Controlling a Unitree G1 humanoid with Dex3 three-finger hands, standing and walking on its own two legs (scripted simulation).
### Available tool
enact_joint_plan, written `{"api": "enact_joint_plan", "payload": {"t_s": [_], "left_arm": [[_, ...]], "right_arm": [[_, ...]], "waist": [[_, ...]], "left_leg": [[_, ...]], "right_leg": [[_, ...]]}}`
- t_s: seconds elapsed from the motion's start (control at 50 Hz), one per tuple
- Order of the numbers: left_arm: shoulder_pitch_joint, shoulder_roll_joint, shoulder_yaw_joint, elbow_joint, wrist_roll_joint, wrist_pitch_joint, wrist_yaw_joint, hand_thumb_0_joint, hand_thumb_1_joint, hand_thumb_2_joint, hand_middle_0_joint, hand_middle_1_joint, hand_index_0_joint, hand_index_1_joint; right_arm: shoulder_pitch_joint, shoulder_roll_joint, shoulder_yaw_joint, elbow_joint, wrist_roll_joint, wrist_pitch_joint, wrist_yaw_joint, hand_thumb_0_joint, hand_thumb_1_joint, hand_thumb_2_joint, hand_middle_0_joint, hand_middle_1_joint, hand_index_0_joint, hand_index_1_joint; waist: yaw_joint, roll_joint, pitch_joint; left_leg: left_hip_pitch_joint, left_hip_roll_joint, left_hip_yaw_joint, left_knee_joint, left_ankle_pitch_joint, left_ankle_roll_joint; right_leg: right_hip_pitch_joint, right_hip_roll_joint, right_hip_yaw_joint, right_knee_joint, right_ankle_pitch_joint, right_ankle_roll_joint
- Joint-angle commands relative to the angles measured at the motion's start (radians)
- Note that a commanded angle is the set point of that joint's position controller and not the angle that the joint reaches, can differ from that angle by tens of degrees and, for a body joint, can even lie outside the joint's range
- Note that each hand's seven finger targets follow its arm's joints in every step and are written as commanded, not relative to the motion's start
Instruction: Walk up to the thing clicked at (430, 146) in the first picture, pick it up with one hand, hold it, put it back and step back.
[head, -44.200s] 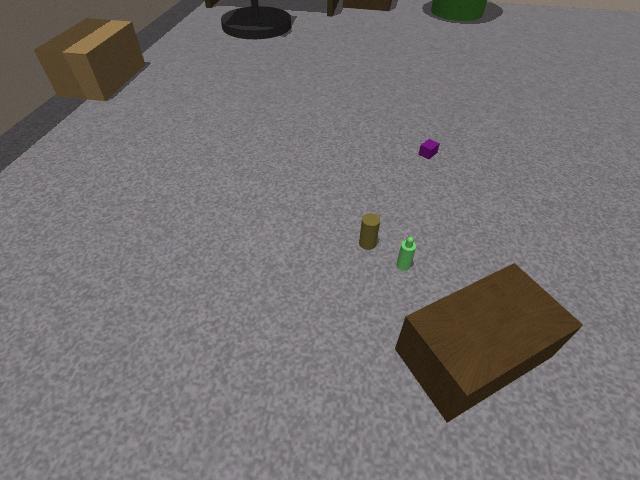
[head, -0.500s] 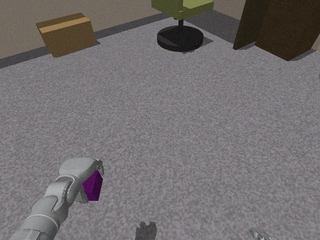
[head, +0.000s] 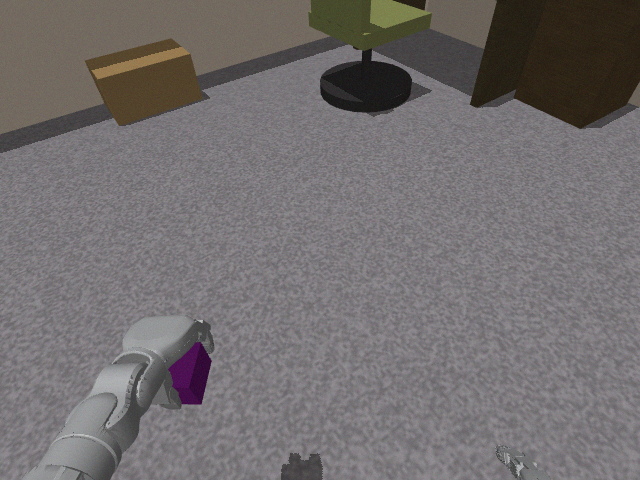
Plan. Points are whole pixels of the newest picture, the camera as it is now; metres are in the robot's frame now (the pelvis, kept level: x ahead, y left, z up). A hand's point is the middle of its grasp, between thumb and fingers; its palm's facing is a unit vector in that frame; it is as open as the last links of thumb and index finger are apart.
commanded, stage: hold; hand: left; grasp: from above
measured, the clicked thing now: (172, 373) +0.30 +0.23 -0.07
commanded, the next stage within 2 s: crouch in 0.90 s
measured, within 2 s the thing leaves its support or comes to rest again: neither
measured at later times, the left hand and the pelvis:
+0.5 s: hand (164, 373) +0.28 +0.22 -0.02, palm faces -0.45 -0.04 -0.89, open 9.5 cm; pelvis -0.01 +0.00 +0.00, yaw +0 degrees
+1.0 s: hand (165, 373) +0.28 +0.22 -0.02, palm faces -0.46 -0.04 -0.89, open 9.5 cm; pelvis -0.01 +0.00 +0.00, yaw +0 degrees
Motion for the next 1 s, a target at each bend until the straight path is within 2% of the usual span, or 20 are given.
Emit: {"api": "enact_joint_plan", "payload": {"t_s": [0.0, 0.04, 0.08, 0.12, 0.16, 0.2, 0.24, 0.28, 0.34, 0.36, 0.42, 0.44, 0.48, 0.54, 0.64, 0.8, 0.88, 0.92, 0.96, 0.98], "left_arm": [[-0.345, 0.217, 0.107, -0.203, 0.001, 0.002, 0.038, 0.0, 0.684, 0.677, -1.007, -0.604, -1.032, -0.578], [-0.343, 0.23, 0.118, -0.214, -0.004, 0.001, 0.035, 0.0, 0.692, 0.698, -1.002, -0.624, -1.031, -0.594], [-0.333, 0.214, 0.103, -0.195, -0.002, 0.0, 0.026, 0.0, 0.68, 0.693, -1.007, -0.614, -1.031, -0.59], [-0.351, 0.24, 0.124, -0.219, -0.005, -0.003, 0.026, 0.0, 0.692, 0.687, -1.006, -0.613, -1.033, -0.585], [-0.341, 0.219, 0.11, -0.217, -0.011, -0.003, 0.02, 0.0, 0.679, 0.672, -0.998, -0.615, -1.027, -0.585], [-0.313, 0.239, 0.13, -0.193, -0.009, -0.001, 0.017, 0.0, 0.68, 0.66, -0.99, -0.618, -1.023, -0.584], [-0.35, 0.212, 0.096, -0.237, -0.013, -0.007, 0.008, 0.0, 0.676, 0.678, -0.999, -0.616, -1.026, -0.589], [-0.338, 0.247, 0.129, -0.23, -0.009, -0.008, 0.006, 0.0, 0.665, 0.682, -0.992, -0.605, -1.017, -0.58], [-0.366, 0.221, 0.105, -0.249, -0.013, -0.011, 0.007, 0.0, 0.681, 0.695, -1.0, -0.627, -1.027, -0.599], [-0.338, 0.232, 0.121, -0.231, -0.013, -0.009, 0.011, 0.0, 0.665, 0.688, -0.995, -0.615, -1.02, -0.59], [-0.331, 0.223, 0.111, -0.236, -0.01, -0.007, 0.009, 0.0, 0.654, 0.651, -0.97, -0.618, -1.004, -0.583], [-0.311, 0.235, 0.124, -0.215, -0.008, -0.005, 0.01, 0.0, 0.658, 0.661, -0.977, -0.617, -1.008, -0.585], [-0.302, 0.212, 0.107, -0.222, -0.009, -0.006, 0.007, 0.0, 0.661, 0.695, -0.998, -0.609, -1.019, -0.587], [-0.329, 0.241, 0.13, -0.225, -0.008, -0.012, 0.012, 0.0, 0.644, 0.67, -0.979, -0.615, -1.005, -0.588], [-0.367, 0.232, 0.122, -0.254, -0.012, -0.021, 0.021, 0.0, 0.674, 0.692, -0.991, -0.639, -1.022, -0.607], [-0.316, 0.231, 0.126, -0.2, -0.007, -0.011, 0.025, 0.0, 0.642, 0.685, -0.99, -0.612, -1.011, -0.59], [-0.33, 0.214, 0.109, -0.206, -0.011, -0.013, 0.017, 0.0, 0.641, 0.677, -0.981, -0.62, -1.007, -0.594], [-0.349, 0.244, 0.132, -0.222, -0.008, -0.017, 0.022, 0.0, 0.655, 0.67, -0.996, -0.611, -1.021, -0.586], [-0.337, 0.23, 0.124, -0.225, -0.011, -0.018, 0.022, 0.0, 0.654, 0.686, -1.002, -0.607, -1.023, -0.586], [-0.327, 0.225, 0.121, -0.205, -0.006, -0.017, 0.022, 0.0, 0.712, 0.606, -1.0, -0.679, -1.062, -0.616]], "right_arm": [[-0.085, -0.124, -0.037, -0.134, 0.001, -0.037, -0.011, 0.0, -0.895, -0.896, 0.2, 0.299, 0.2, 0.299], [-0.088, -0.128, -0.037, -0.133, 0.002, -0.037, -0.012, 0.0, -0.893, -0.895, 0.2, 0.299, 0.2, 0.299], [-0.095, -0.124, -0.034, -0.134, 0.002, -0.038, -0.014, 0.0, -0.898, -0.897, 0.2, 0.299, 0.2, 0.299], [-0.1, -0.126, -0.033, -0.137, 0.003, -0.038, -0.015, 0.0, -0.893, -0.895, 0.2, 0.299, 0.2, 0.299], [-0.108, -0.122, -0.029, -0.143, 0.003, -0.038, -0.015, 0.0, -0.897, -0.897, 0.2, 0.3, 0.2, 0.3], [-0.11, -0.126, -0.031, -0.141, 0.004, -0.038, -0.016, 0.0, -0.895, -0.896, 0.2, 0.299, 0.2, 0.299], [-0.109, -0.123, -0.03, -0.149, 0.003, -0.04, -0.015, 0.0, -0.899, -0.898, 0.2, 0.3, 0.199, 0.299], [-0.108, -0.124, -0.031, -0.143, 0.004, -0.04, -0.019, 0.0, -0.897, -0.897, 0.2, 0.299, 0.2, 0.299], [-0.107, -0.123, -0.028, -0.143, 0.002, -0.043, -0.019, 0.0, -0.897, -0.897, 0.2, 0.299, 0.2, 0.299], [-0.116, -0.12, -0.026, -0.141, 0.004, -0.042, -0.021, 0.0, -0.899, -0.898, 0.2, 0.3, 0.2, 0.3], [-0.116, -0.12, -0.026, -0.142, 0.005, -0.042, -0.019, 0.0, -0.898, -0.897, 0.2, 0.299, 0.2, 0.299], [-0.119, -0.123, -0.026, -0.141, 0.003, -0.042, -0.019, 0.0, -0.897, -0.897, 0.2, 0.299, 0.2, 0.299], [-0.12, -0.12, -0.026, -0.15, 0.005, -0.042, -0.017, 0.0, -0.901, -0.899, 0.2, 0.3, 0.199, 0.3], [-0.12, -0.121, -0.024, -0.143, 0.002, -0.04, -0.019, 0.0, -0.902, -0.899, 0.199, 0.299, 0.199, 0.299], [-0.11, -0.122, -0.028, -0.136, 0.001, -0.043, -0.021, 0.0, -0.898, -0.898, 0.2, 0.299, 0.199, 0.299], [-0.119, -0.123, -0.028, -0.136, 0.002, -0.04, -0.019, 0.0, -0.903, -0.899, 0.199, 0.3, 0.199, 0.3], [-0.118, -0.12, -0.027, -0.138, 0.001, -0.039, -0.019, 0.0, -0.904, -0.9, 0.199, 0.3, 0.199, 0.3], [-0.116, -0.121, -0.03, -0.137, 0.001, -0.039, -0.02, 0.0, -0.905, -0.901, 0.199, 0.3, 0.199, 0.3], [-0.116, -0.121, -0.029, -0.137, 0.0, -0.038, -0.02, 0.0, -0.906, -0.901, 0.199, 0.3, 0.199, 0.3], [-0.117, -0.118, -0.028, -0.139, 0.0, -0.035, -0.02, 0.0, -0.928, -0.914, 0.2, 0.301, 0.2, 0.301]], "waist": [[0.001, -0.041, -0.237], [0.007, -0.024, -0.244], [0.004, -0.046, -0.229], [0.008, -0.03, -0.23], [0.008, -0.028, -0.204], [0.018, -0.033, -0.192], [0.005, -0.031, -0.218], [0.012, -0.025, -0.233], [0.003, -0.029, -0.234], [0.019, -0.023, -0.22], [0.015, -0.037, -0.207], [0.017, -0.03, -0.197], [0.019, -0.033, -0.192], [0.011, -0.038, -0.197], [0.007, -0.013, -0.246], [0.016, -0.033, -0.192], [0.006, -0.048, -0.209], [0.012, -0.038, -0.223], [0.011, -0.039, -0.227], [0.008, -0.041, -0.215]], "left_leg": [[0.149, -0.057, 0.007, -0.061, 0.178, 0.041], [0.156, -0.055, 0.008, -0.066, 0.182, 0.037], [0.155, -0.054, 0.005, -0.072, 0.18, 0.04], [0.156, -0.057, 0.009, -0.075, 0.164, 0.04], [0.152, -0.054, 0.006, -0.09, 0.141, 0.036], [0.143, -0.052, 0.005, -0.097, 0.13, 0.037], [0.167, -0.053, 0.005, -0.098, 0.139, 0.038], [0.179, -0.055, 0.008, -0.092, 0.166, 0.039], [0.184, -0.052, 0.006, -0.095, 0.172, 0.038], [0.182, -0.052, 0.005, -0.102, 0.175, 0.035], [0.172, -0.052, 0.007, -0.105, 0.159, 0.036], [0.167, -0.052, 0.007, -0.107, 0.146, 0.035], [0.163, -0.051, 0.003, -0.112, 0.146, 0.034], [0.165, -0.052, 0.003, -0.11, 0.13, 0.036], [0.199, -0.051, 0.004, -0.102, 0.182, 0.034], [0.172, -0.049, 0.001, -0.114, 0.163, 0.033], [0.183, -0.057, 0.007, -0.103, 0.172, 0.039], [0.186, -0.059, 0.008, -0.1, 0.184, 0.038], [0.191, -0.057, 0.007, -0.102, 0.188, 0.038], [0.191, -0.058, 0.01, -0.102, 0.183, 0.039]], "right_leg": [[0.043, 0.054, -0.023, -0.104, 0.161, -0.025], [0.05, 0.056, -0.024, -0.105, 0.158, -0.027], [0.05, 0.057, -0.027, -0.11, 0.156, -0.027], [0.048, 0.054, -0.022, -0.119, 0.141, -0.027], [0.047, 0.058, -0.027, -0.125, 0.112, -0.031], [0.047, 0.058, -0.03, -0.131, 0.098, -0.032], [0.052, 0.057, -0.026, -0.128, 0.11, -0.033], [0.063, 0.054, -0.025, -0.132, 0.136, -0.029], [0.061, 0.058, -0.028, -0.13, 0.144, -0.03], [0.065, 0.059, -0.032, -0.132, 0.138, -0.033], [0.062, 0.058, -0.032, -0.138, 0.124, -0.032], [0.062, 0.058, -0.031, -0.143, 0.111, -0.033], [0.063, 0.058, -0.031, -0.138, 0.108, -0.036], [0.055, 0.059, -0.03, -0.145, 0.094, -0.033], [0.066, 0.06, -0.029, -0.132, 0.148, -0.033], [0.067, 0.059, -0.035, -0.143, 0.125, -0.035], [0.062, 0.052, -0.025, -0.149, 0.141, -0.028], [0.071, 0.05, -0.026, -0.148, 0.155, -0.028], [0.071, 0.053, -0.026, -0.145, 0.158, -0.03], [0.068, 0.05, -0.026, -0.148, 0.157, -0.029]]}}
